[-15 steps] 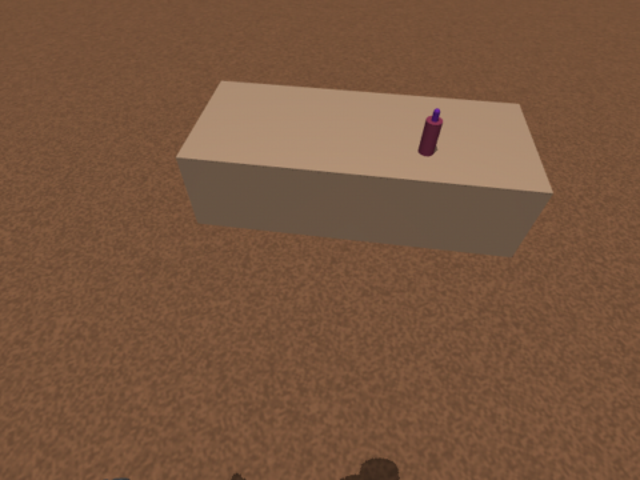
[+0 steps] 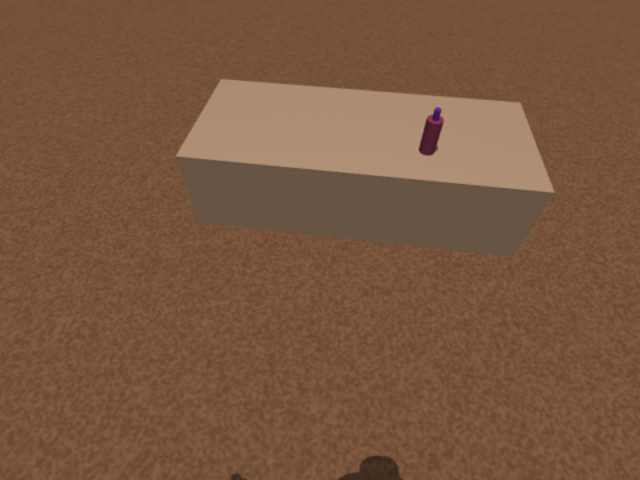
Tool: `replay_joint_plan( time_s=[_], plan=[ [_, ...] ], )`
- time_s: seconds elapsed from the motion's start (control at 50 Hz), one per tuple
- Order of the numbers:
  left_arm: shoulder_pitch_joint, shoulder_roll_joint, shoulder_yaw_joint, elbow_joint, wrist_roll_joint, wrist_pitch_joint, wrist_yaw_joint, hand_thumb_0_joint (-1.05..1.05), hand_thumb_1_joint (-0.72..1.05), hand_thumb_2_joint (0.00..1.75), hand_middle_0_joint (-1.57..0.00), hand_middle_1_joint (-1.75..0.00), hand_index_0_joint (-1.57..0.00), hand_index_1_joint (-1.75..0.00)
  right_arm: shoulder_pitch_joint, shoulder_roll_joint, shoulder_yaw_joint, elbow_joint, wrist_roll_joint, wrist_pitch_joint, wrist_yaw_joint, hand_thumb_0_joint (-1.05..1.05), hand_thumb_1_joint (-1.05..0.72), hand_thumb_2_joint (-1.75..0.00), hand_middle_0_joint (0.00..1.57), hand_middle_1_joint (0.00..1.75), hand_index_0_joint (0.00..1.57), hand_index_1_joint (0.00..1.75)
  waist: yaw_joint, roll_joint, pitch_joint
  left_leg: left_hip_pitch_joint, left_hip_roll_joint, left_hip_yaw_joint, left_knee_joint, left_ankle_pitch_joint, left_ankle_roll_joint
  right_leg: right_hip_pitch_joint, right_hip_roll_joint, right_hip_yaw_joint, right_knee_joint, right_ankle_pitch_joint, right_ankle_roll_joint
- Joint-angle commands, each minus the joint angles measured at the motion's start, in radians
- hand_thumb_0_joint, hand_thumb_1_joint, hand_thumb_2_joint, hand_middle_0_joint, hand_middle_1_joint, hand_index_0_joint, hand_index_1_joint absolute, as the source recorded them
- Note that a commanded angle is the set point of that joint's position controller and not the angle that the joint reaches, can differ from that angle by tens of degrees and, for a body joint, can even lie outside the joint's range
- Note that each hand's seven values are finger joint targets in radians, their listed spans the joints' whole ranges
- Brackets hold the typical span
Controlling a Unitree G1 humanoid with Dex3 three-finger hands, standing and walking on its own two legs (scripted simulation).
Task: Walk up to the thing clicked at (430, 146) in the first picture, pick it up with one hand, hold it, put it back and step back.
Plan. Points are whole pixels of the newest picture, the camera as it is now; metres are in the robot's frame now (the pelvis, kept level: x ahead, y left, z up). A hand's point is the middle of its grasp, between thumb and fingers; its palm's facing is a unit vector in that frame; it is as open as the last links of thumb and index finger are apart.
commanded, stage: stand
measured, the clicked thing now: (432, 130) +1.24 -0.40 -0.33
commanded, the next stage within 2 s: walk up in 0.82 s
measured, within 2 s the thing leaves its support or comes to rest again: neither
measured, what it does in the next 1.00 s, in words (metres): stands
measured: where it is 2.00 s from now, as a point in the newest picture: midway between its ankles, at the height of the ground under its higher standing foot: (330, 400)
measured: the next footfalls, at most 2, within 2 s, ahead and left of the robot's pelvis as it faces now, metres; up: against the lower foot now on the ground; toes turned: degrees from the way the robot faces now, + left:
right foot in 1.08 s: +0.14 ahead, -0.17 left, +0.00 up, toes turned -9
left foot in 1.54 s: +0.43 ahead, +0.07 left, +0.00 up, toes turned -7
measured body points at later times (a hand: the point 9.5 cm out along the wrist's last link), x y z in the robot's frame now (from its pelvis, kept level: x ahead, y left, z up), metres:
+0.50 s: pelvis +0.00 +0.00 +0.00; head +0.01 +0.00 +0.45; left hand +0.08 +0.30 -0.13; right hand +0.08 -0.30 -0.13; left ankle +0.00 +0.13 -0.75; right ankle +0.01 -0.12 -0.75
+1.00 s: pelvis +0.03 -0.01 -0.01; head +0.04 -0.02 +0.44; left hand +0.11 +0.31 -0.12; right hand +0.07 -0.33 -0.13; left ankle +0.00 +0.13 -0.75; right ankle +0.03 -0.13 -0.72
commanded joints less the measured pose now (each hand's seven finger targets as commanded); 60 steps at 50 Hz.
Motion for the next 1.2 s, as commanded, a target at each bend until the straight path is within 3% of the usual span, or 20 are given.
replay_joint_plan(
  time_s=[0.0,0.14,0.44,0.78,0.8,0.82,0.84,0.86,0.88,0.9,0.92,0.96,1.0,1.04,1.06,1.08,1.1,1.12,1.14,1.18],
  plan=[
    [-0.035,0.209,0.039,-0.056,-0.004,-0.025,0.013,0.00,0.90,0.90,-0.20,-0.30,-0.20,-0.30,-0.036,-0.209,-0.043,-0.060,-0.002,-0.026,-0.011,0.00,-0.90,-0.90,0.20,0.30,0.20,0.30,0.008,0.006,-0.083,0.020,0.112,-0.084,-0.053,0.104,0.035,0.009,-0.126,0.096,-0.054,0.109,-0.024],
    [-0.042,0.211,0.041,-0.057,-0.003,-0.025,0.014,0.00,0.90,0.90,-0.20,-0.30,-0.20,-0.30,-0.036,-0.211,-0.044,-0.065,-0.002,-0.026,-0.013,0.00,-0.90,-0.90,0.20,0.30,0.20,0.30,0.004,0.003,-0.098,0.030,0.113,-0.076,-0.042,0.146,0.037,0.030,-0.131,0.095,-0.051,0.170,-0.023],
    [-0.033,0.214,0.042,-0.051,-0.004,-0.022,0.012,0.00,0.90,0.90,-0.20,-0.30,-0.20,-0.30,-0.034,-0.209,-0.042,-0.058,-0.003,-0.025,-0.012,0.00,-0.90,-0.90,0.20,0.30,0.20,0.30,0.009,-0.002,-0.059,0.010,0.112,-0.082,-0.066,0.072,0.033,0.003,-0.126,0.100,-0.070,0.082,-0.023],
    [-0.030,0.219,0.043,-0.053,-0.004,-0.024,0.015,0.00,0.90,0.90,-0.20,-0.30,-0.20,-0.30,-0.026,-0.214,-0.043,-0.062,-0.003,-0.025,-0.013,0.00,-0.90,-0.90,0.20,0.30,0.20,0.30,0.007,-0.003,-0.086,0.033,0.115,-0.079,-0.058,0.145,0.035,0.027,-0.130,0.095,-0.059,0.158,-0.022],
    [0.055,0.293,0.105,-0.117,0.011,-0.031,-0.011,0.00,0.90,0.90,-0.20,-0.30,-0.20,-0.30,0.024,-0.311,-0.107,-0.135,-0.031,-0.044,0.008,0.00,-0.90,-0.90,0.20,0.30,0.20,0.30,-0.008,0.000,-0.174,0.111,0.083,-0.048,0.056,-0.356,0.095,-0.031,-0.080,0.138,0.006,-0.299,-0.061],
    [0.057,0.294,0.109,-0.111,0.021,-0.030,-0.020,0.00,0.90,0.90,-0.20,-0.30,-0.20,-0.30,0.040,-0.319,-0.118,-0.124,-0.038,-0.048,0.017,0.00,-0.90,-0.90,0.20,0.30,0.20,0.30,-0.016,0.033,-0.098,0.093,0.101,-0.090,0.047,-0.533,0.118,-0.189,-0.095,0.165,0.040,-0.469,-0.073],
    [-0.012,0.273,0.110,-0.143,0.021,-0.031,-0.027,0.00,0.90,0.90,-0.20,-0.30,-0.20,-0.30,0.067,-0.308,-0.122,-0.128,-0.037,-0.046,0.021,0.00,-0.90,-0.90,0.20,0.30,0.20,0.30,-0.048,0.053,-0.009,0.091,0.137,-0.154,-0.006,-0.597,0.143,-0.338,-0.071,0.140,0.111,-0.479,-0.065],
    [-0.073,0.239,0.108,-0.177,0.020,-0.032,-0.032,0.00,0.90,0.90,-0.20,-0.30,-0.20,-0.30,0.121,-0.310,-0.132,-0.130,-0.035,-0.047,0.024,0.00,-0.90,-0.90,0.20,0.30,0.20,0.30,-0.085,0.096,0.066,0.135,0.218,-0.252,-0.100,-0.637,0.188,-0.485,-0.025,0.068,0.233,-0.390,-0.045],
    [-0.084,0.217,0.106,-0.192,0.020,-0.034,-0.033,0.00,0.90,0.90,-0.20,-0.30,-0.20,-0.30,0.140,-0.345,-0.152,-0.134,-0.039,-0.052,0.024,0.00,-0.90,-0.90,0.20,0.30,0.20,0.30,-0.105,0.183,0.107,0.156,0.359,-0.386,-0.209,-0.607,0.251,-0.581,-0.008,0.021,0.427,-0.299,-0.030],
    [-0.070,0.235,0.105,-0.212,0.021,-0.044,-0.031,0.00,0.90,0.90,-0.20,-0.30,-0.20,-0.30,0.117,-0.361,-0.159,-0.162,-0.042,-0.062,0.022,0.00,-0.90,-0.90,0.20,0.30,0.20,0.30,-0.087,0.134,0.117,0.168,0.429,-0.426,-0.215,-0.469,0.290,-0.609,-0.076,0.062,0.466,-0.306,-0.026],
    [-0.048,0.250,0.106,-0.213,0.021,-0.051,-0.038,0.00,0.90,0.90,-0.20,-0.30,-0.20,-0.30,0.107,-0.335,-0.154,-0.181,-0.040,-0.067,0.021,0.00,-0.90,-0.90,0.20,0.30,0.20,0.30,-0.066,0.053,0.082,0.157,0.409,-0.397,-0.202,-0.414,0.293,-0.568,-0.099,0.085,0.486,-0.284,-0.021],
    [0.031,0.238,0.106,-0.216,0.009,-0.049,-0.062,0.00,0.90,0.90,-0.20,-0.30,-0.20,-0.30,0.044,-0.340,-0.154,-0.226,-0.043,-0.067,0.031,0.00,-0.90,-0.90,0.20,0.30,0.20,0.30,-0.024,0.137,0.036,0.089,0.342,-0.241,-0.190,-0.423,0.247,-0.433,-0.112,0.054,0.393,-0.284,-0.012],
    [0.126,0.236,0.115,-0.197,0.008,-0.050,-0.072,0.00,0.90,0.90,-0.20,-0.30,-0.20,-0.30,-0.054,-0.329,-0.155,-0.269,-0.047,-0.060,0.042,0.00,-0.90,-0.90,0.20,0.30,0.20,0.30,0.031,0.209,0.007,-0.024,0.256,-0.083,-0.112,-0.347,0.188,-0.213,-0.085,-0.001,0.281,-0.196,-0.018],
    [0.277,0.259,0.139,-0.144,0.014,-0.056,-0.059,0.00,0.90,0.90,-0.20,-0.30,-0.20,-0.30,-0.071,-0.287,-0.142,-0.296,-0.048,-0.045,0.048,0.00,-0.90,-0.90,0.20,0.30,0.20,0.30,0.097,0.074,-0.037,-0.208,0.159,0.058,0.131,-0.348,0.144,0.091,-0.020,-0.068,0.170,-0.027,-0.006],
    [0.381,0.320,0.164,-0.119,0.020,-0.068,-0.042,0.00,0.90,0.90,-0.20,-0.30,-0.20,-0.30,-0.018,-0.236,-0.123,-0.299,-0.045,-0.040,0.050,0.00,-0.90,-0.90,0.20,0.30,0.20,0.30,0.132,-0.127,-0.094,-0.357,0.094,0.114,0.391,-0.376,0.115,0.294,-0.011,-0.011,0.145,-0.103,-0.014],
    [0.461,0.404,0.191,-0.129,0.027,-0.076,-0.022,0.00,0.90,0.90,-0.20,-0.30,-0.20,-0.30,-0.003,-0.159,-0.096,-0.324,-0.038,-0.037,0.055,0.00,-0.90,-0.90,0.20,0.30,0.20,0.30,0.175,-0.381,-0.069,-0.571,-0.027,0.120,0.693,-0.457,0.069,0.316,-0.215,0.383,-0.055,-0.460,-0.077],
    [0.374,0.428,0.174,-0.183,0.021,-0.080,-0.022,0.00,0.90,0.90,-0.20,-0.30,-0.20,-0.30,-0.013,-0.222,-0.110,-0.333,-0.028,-0.024,0.051,0.00,-0.90,-0.90,0.20,0.30,0.20,0.30,0.119,-0.261,-0.034,-0.559,-0.021,-0.021,0.782,-0.409,0.047,0.136,-0.388,0.752,-0.238,-0.668,-0.188],
    [0.279,0.433,0.169,-0.222,0.004,-0.081,-0.021,0.00,0.90,0.90,-0.20,-0.30,-0.20,-0.30,-0.016,-0.285,-0.127,-0.315,-0.029,-0.021,0.049,0.00,-0.90,-0.90,0.20,0.30,0.20,0.30,0.078,-0.127,0.066,-0.551,0.046,-0.085,0.814,-0.331,0.044,0.030,-0.401,0.746,-0.246,-0.700,-0.222],
    [0.223,0.398,0.161,-0.237,-0.005,-0.084,-0.017,0.00,0.90,0.90,-0.20,-0.30,-0.20,-0.30,0.019,-0.297,-0.127,-0.290,-0.022,-0.024,0.051,0.00,-0.90,-0.90,0.20,0.30,0.20,0.30,0.050,-0.077,0.106,-0.576,0.082,-0.083,0.810,-0.249,0.044,0.024,-0.362,0.633,-0.224,-0.610,-0.222],
    [0.198,0.347,0.150,-0.255,-0.013,-0.091,-0.009,0.00,0.90,0.90,-0.20,-0.30,-0.20,-0.30,0.097,-0.289,-0.123,-0.261,-0.018,-0.028,0.057,0.00,-0.90,-0.90,0.20,0.30,0.20,0.30,0.019,-0.071,0.064,-0.510,0.106,-0.086,0.738,-0.154,0.047,0.016,-0.282,0.448,-0.178,-0.392,-0.181]
  ],
)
